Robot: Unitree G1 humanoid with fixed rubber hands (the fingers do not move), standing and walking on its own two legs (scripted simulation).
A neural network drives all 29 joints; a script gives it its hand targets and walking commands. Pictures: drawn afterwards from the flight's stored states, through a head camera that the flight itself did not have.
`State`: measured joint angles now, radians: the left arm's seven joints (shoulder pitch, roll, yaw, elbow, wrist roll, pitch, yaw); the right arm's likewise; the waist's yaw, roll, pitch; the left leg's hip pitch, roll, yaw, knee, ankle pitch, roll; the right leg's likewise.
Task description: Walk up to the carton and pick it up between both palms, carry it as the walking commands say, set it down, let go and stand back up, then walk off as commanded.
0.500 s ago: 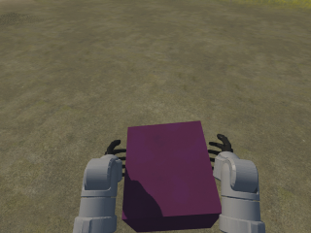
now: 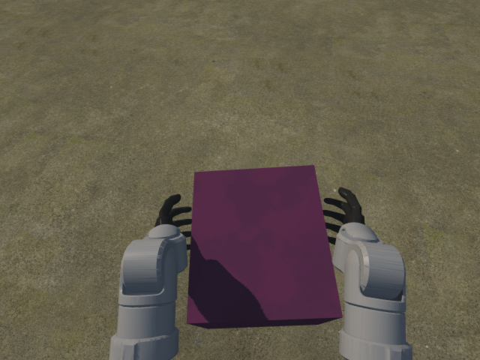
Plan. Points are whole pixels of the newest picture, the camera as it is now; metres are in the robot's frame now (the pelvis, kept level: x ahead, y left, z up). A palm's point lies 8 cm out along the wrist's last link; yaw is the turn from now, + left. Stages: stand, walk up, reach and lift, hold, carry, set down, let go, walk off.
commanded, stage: carry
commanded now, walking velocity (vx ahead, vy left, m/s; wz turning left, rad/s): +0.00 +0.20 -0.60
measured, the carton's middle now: (258, 251) +0.32 +0.00 -0.01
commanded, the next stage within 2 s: none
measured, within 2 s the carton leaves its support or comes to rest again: neither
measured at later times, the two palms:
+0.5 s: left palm (162, 228) +0.31 +0.16 +0.06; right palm (342, 271) +0.24 -0.11 +0.09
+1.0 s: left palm (179, 220) +0.31 +0.13 +0.08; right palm out of the picture +0.14 -0.09 +0.09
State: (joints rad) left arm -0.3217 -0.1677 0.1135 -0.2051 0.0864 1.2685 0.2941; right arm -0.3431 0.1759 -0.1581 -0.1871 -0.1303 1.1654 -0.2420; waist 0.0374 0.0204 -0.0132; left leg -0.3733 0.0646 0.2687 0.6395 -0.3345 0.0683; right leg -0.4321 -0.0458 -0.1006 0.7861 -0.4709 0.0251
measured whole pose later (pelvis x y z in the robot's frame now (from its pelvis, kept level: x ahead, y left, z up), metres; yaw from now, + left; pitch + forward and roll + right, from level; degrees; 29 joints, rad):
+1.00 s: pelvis -0.01 +0.22 +0.00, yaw -35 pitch +4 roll +2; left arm -0.36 -0.18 0.12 -0.18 0.17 1.21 0.20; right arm -0.36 0.18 -0.17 -0.25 -0.08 1.19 -0.32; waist -0.07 -0.02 0.01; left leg -0.51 0.08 0.07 0.85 -0.34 -0.07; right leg -0.44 -0.07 0.10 0.61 -0.24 0.06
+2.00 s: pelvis +0.09 +0.46 -0.01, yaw -71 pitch +3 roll +1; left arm -0.32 -0.17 0.12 -0.25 0.07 1.27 0.35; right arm -0.38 0.19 -0.18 -0.13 -0.14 1.18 -0.21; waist 0.08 0.00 -0.02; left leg -0.42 0.11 0.27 0.69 -0.30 0.04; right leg -0.39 -0.04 -0.14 0.83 -0.48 0.03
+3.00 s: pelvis +0.21 +0.59 +0.01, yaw -87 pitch +0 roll -1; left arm -0.31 -0.16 0.11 -0.05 0.17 1.24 0.19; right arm -0.34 0.17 -0.17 -0.10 -0.08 1.26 -0.34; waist -0.05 -0.01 -0.12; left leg -0.38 0.05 0.16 0.53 -0.16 0.04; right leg -0.29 -0.02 -0.13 0.57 -0.28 -0.03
